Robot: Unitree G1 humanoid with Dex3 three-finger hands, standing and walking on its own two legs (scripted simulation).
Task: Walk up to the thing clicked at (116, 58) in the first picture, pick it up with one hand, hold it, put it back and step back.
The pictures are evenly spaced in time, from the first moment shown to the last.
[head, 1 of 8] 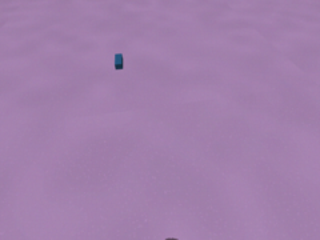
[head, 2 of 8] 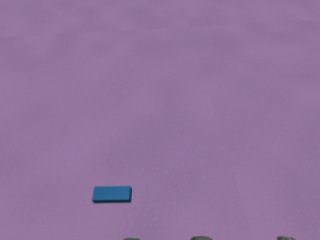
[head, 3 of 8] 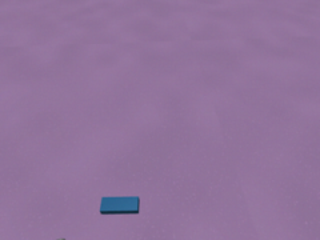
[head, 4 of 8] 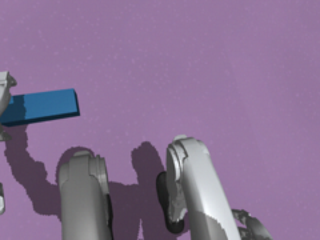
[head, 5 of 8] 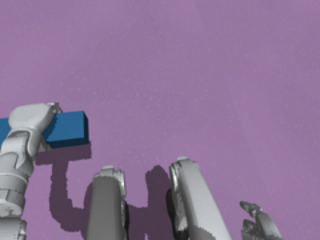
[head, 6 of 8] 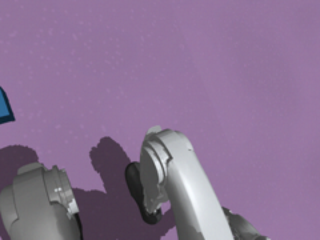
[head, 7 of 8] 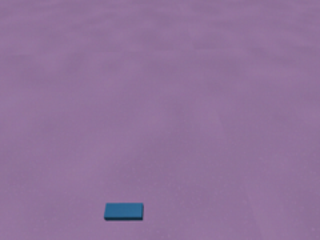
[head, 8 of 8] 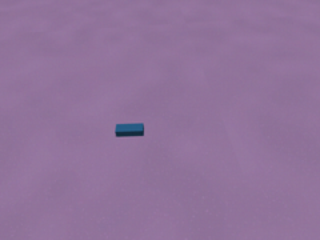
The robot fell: no
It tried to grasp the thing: yes
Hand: left
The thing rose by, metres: 0.67
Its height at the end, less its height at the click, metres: +0.00
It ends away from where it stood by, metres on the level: 0.01
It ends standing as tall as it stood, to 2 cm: yes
